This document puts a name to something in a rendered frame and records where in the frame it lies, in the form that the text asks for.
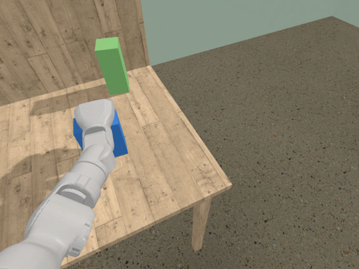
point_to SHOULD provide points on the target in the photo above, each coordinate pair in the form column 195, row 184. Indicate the sponge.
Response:
column 120, row 147

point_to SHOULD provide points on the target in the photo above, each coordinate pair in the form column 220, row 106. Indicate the left robot forearm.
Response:
column 84, row 181

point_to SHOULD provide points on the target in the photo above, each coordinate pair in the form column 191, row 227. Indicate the robot left hand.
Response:
column 97, row 111

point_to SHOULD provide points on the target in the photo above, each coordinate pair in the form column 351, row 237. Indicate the table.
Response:
column 48, row 67

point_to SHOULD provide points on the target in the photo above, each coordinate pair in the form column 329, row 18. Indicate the robot left upper arm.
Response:
column 61, row 229

